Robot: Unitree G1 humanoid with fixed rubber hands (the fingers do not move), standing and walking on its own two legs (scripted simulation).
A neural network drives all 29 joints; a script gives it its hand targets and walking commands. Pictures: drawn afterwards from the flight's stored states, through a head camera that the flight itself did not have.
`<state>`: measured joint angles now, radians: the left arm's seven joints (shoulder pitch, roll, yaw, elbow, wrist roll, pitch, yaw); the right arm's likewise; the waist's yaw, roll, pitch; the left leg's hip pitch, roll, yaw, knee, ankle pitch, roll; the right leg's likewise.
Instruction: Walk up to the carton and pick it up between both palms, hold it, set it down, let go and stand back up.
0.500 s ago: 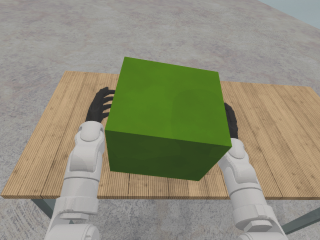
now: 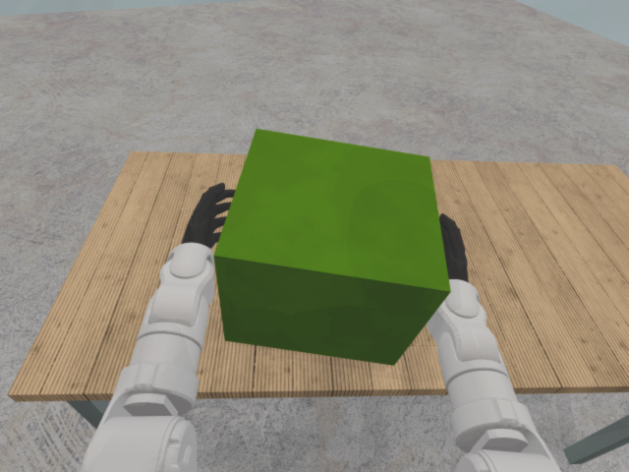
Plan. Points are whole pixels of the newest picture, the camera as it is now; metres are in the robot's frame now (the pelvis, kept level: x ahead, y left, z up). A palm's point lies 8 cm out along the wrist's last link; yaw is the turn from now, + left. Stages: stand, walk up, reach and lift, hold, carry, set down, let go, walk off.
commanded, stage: set down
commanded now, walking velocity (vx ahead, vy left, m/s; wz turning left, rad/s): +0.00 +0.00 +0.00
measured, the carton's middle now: (326, 249) +0.38 -0.04 +0.08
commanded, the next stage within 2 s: none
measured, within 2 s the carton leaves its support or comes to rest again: rests again in 1.74 s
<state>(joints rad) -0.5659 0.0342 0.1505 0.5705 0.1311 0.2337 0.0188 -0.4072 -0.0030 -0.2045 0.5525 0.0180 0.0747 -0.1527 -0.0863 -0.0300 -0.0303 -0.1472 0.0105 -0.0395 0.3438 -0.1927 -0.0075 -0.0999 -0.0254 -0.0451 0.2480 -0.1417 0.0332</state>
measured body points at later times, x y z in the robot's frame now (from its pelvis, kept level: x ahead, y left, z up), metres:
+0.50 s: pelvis +0.01 +0.01 +0.00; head +0.02 +0.02 +0.45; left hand +0.43 +0.11 +0.08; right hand +0.35 -0.21 +0.06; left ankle -0.01 +0.12 -0.75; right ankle -0.01 -0.14 -0.75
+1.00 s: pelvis +0.01 +0.00 +0.00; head +0.05 +0.01 +0.45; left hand +0.44 +0.10 +0.04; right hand +0.35 -0.22 +0.03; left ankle -0.01 +0.12 -0.75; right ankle -0.01 -0.14 -0.75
